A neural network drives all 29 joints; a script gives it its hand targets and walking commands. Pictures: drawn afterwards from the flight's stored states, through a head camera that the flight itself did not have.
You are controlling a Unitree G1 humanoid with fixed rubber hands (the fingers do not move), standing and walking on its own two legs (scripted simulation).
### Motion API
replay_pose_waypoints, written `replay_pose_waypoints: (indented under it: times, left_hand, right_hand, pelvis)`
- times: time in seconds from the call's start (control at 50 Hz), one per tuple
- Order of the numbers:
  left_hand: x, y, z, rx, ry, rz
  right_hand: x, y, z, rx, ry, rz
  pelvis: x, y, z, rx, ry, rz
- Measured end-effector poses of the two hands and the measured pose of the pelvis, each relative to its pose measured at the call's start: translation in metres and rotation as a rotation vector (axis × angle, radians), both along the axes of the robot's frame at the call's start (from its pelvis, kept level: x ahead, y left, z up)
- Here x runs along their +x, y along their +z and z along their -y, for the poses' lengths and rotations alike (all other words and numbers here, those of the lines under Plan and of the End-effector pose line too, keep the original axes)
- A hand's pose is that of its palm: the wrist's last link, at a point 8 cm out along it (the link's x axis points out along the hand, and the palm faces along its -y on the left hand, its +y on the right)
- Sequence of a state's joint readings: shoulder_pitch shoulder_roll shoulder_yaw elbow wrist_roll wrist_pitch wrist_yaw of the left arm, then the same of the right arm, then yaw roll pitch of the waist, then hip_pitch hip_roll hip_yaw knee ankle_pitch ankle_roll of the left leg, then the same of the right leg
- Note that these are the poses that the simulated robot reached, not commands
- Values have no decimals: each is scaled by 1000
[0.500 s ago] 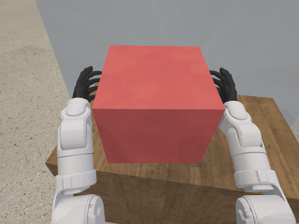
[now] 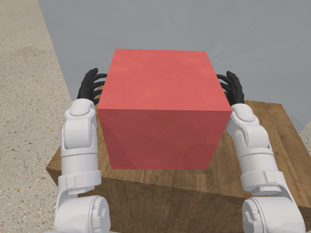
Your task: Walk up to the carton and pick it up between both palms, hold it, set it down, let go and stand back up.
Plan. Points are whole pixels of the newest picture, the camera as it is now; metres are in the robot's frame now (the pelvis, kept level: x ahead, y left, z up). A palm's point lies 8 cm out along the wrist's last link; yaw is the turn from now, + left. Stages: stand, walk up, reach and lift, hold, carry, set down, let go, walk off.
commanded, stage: hold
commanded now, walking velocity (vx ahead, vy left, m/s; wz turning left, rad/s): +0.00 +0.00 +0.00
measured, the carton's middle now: (160, 107) +0.41 +0.00 +0.13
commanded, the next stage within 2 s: none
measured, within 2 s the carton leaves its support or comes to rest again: neither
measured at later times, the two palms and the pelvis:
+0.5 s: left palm (85, 102) +0.35 +0.18 +0.19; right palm (231, 104) +0.36 -0.17 +0.19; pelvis +0.00 +0.00 +0.00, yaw +0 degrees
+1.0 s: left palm (85, 101) +0.35 +0.18 +0.20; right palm (232, 103) +0.35 -0.17 +0.19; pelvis +0.00 +0.00 +0.00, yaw +1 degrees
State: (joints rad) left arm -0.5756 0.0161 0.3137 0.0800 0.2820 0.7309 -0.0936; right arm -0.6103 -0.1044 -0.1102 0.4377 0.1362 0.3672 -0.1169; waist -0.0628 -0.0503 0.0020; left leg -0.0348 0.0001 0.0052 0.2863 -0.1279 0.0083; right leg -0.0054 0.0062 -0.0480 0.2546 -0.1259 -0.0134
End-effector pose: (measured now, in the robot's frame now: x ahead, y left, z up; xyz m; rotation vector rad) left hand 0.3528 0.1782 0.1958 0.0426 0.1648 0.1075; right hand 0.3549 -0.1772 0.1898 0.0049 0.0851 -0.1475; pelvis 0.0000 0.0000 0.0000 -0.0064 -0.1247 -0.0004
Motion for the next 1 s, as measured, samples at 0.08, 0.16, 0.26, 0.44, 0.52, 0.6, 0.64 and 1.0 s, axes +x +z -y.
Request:
replay_pose_waypoints:
  times: [0.08,0.16,0.26,0.44,0.52,0.6,0.64,1.0]
  left_hand:
    - [4,-4,0,7,-1,-12]
    - [2,-6,-1,15,-3,4]
    - [-7,-1,-3,7,2,48]
    - [-2,-4,-5,-4,9,-14]
    - [0,-2,-4,17,5,0]
    - [-2,1,-1,26,2,28]
    - [-4,3,0,21,2,36]
    - [-3,2,-4,5,8,25]
  right_hand:
    - [3,-6,0,-3,-1,-12]
    - [1,-7,-1,-3,-2,5]
    - [-5,3,-2,1,6,49]
    - [0,-1,-5,-11,6,-14]
    - [2,-4,-3,5,3,2]
    - [-1,-2,-1,12,-1,30]
    - [-4,0,0,10,-2,38]
    - [-1,3,-4,6,4,29]
  pelvis:
    - [0,0,0,0,-1,-4]
    - [2,0,0,-4,4,-7]
    - [4,0,0,-8,13,0]
    - [-2,0,-1,0,0,5]
    - [-3,0,-2,-2,3,-9]
    - [0,0,-3,-5,6,-12]
    - [1,0,-3,-5,6,-9]
    - [-2,0,0,-4,12,-3]
